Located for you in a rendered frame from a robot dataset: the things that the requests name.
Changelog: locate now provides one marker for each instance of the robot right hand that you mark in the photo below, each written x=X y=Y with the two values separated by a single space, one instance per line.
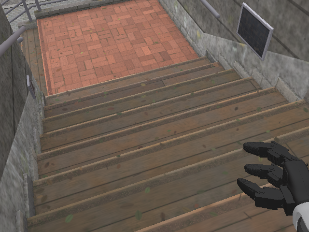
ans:
x=291 y=183

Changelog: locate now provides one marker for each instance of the right robot forearm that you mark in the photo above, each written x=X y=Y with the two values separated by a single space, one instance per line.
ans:
x=301 y=217

